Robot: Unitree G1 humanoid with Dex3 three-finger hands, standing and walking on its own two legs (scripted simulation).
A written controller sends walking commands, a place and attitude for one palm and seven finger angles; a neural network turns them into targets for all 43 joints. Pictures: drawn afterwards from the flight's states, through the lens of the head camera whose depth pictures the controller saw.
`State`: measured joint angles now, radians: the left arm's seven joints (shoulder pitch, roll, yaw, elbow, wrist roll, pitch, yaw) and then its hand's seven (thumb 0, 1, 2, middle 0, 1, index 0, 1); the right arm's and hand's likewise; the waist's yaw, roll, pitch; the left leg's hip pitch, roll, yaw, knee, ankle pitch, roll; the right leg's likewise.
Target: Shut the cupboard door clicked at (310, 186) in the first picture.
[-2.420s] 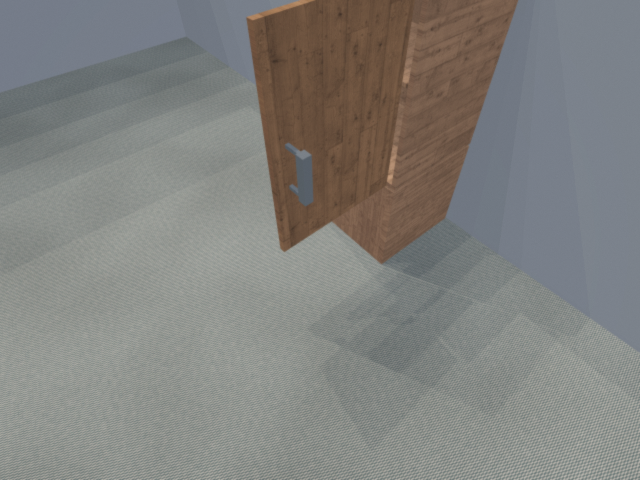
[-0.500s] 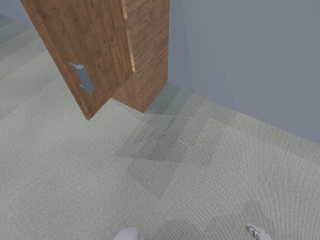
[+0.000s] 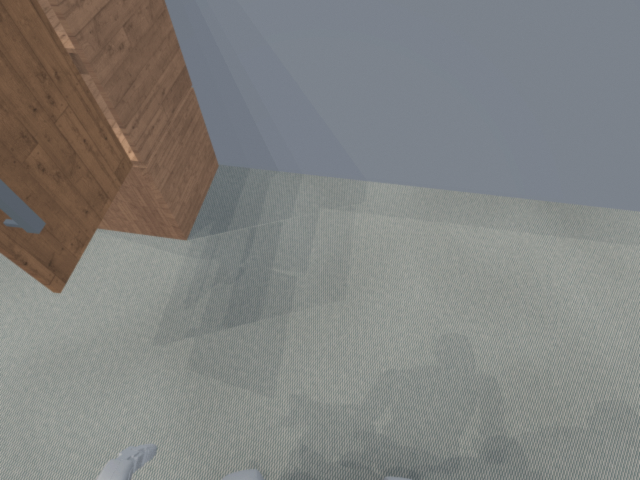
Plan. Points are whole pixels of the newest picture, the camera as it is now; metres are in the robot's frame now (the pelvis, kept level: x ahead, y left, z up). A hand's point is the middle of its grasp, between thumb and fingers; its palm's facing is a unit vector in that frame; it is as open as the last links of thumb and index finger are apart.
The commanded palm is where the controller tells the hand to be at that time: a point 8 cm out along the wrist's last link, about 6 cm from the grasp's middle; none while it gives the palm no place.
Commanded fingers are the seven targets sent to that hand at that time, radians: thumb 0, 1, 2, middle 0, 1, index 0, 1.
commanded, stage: walk around to get in front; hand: left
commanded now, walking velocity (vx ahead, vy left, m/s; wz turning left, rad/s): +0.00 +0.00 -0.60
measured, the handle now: (0, 204) +0.52 +0.60 -0.06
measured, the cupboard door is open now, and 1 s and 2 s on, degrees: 92 92 92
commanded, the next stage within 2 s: none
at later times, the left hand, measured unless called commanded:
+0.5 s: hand (202, 441) +0.17 +0.19 -0.15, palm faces -0.27 -0.94 -0.21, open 7.3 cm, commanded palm none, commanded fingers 0.00 0.90 0.90 -0.20 -0.30 -0.20 -0.30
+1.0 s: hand (279, 427) +0.20 +0.08 -0.14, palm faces -0.56 -0.79 -0.25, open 7.3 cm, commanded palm none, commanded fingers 0.00 0.90 0.90 -0.20 -0.30 -0.20 -0.30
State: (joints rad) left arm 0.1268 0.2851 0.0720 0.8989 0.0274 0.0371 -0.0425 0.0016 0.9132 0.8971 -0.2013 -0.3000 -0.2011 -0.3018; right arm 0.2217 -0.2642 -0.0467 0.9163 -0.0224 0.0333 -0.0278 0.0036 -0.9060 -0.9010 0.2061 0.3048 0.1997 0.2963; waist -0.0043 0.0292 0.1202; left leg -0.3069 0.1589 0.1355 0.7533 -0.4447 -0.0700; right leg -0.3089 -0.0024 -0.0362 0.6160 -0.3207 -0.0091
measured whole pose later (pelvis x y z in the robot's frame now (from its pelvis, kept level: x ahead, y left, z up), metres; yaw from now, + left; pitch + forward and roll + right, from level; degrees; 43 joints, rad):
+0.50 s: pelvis +0.02 +0.01 +0.02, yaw -17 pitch +2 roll -2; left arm 0.13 0.27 0.09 0.89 0.03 0.07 -0.04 0.00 0.91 0.90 -0.20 -0.30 -0.20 -0.30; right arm 0.21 -0.20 -0.01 0.88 -0.04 0.01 -0.04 0.00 -0.91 -0.90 0.21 0.30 0.20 0.30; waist 0.01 -0.02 0.10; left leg -0.27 0.09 0.09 0.50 -0.27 -0.01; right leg -0.50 0.03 0.02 1.10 -0.48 0.05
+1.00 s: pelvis +0.02 -0.05 +0.02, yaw -36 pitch +2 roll +2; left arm 0.19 0.21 0.05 0.90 0.03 0.04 -0.01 0.00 0.91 0.90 -0.21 -0.30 -0.21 -0.30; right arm 0.12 -0.25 -0.05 0.89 -0.01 0.06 -0.03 0.01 -0.91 -0.90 0.20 0.30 0.19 0.30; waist 0.01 -0.01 0.10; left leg -0.46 0.05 0.02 0.90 -0.40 -0.09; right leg -0.25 0.07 0.10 0.49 -0.27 -0.06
